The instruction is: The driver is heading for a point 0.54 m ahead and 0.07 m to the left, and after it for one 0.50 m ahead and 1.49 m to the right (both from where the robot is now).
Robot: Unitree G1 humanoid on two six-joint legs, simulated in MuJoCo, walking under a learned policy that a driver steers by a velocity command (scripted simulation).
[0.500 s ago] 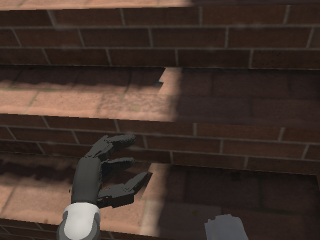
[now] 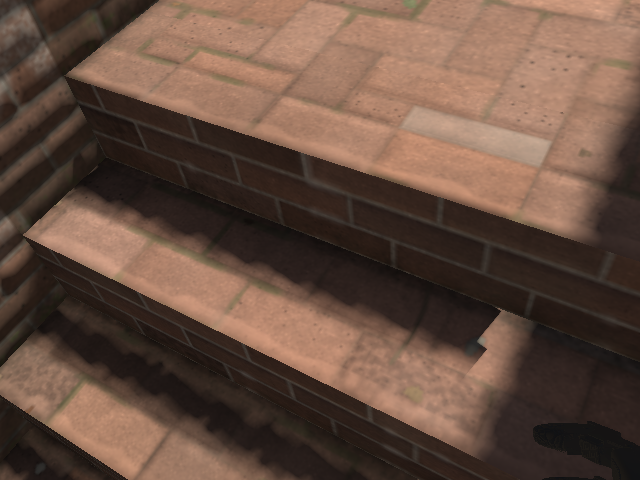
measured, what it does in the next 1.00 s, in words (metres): climbs: left foot, then right foot 0.22 m higher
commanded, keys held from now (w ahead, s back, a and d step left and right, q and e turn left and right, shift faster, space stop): w+q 0.20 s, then w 0.80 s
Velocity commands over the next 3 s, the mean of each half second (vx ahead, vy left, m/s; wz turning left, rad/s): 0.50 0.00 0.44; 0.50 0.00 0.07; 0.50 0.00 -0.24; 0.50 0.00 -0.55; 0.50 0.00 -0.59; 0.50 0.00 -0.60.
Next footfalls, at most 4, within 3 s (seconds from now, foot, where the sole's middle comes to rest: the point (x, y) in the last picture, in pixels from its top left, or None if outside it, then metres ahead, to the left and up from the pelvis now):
0.14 left None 0.18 0.19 -0.76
0.54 right None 0.34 -0.04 -0.55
1.10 left None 0.19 0.24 -0.76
1.84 right None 0.33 0.05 -0.56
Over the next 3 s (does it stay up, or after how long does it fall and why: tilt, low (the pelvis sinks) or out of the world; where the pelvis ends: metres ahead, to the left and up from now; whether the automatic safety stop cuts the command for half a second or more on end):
stays up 0.64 0.08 0.43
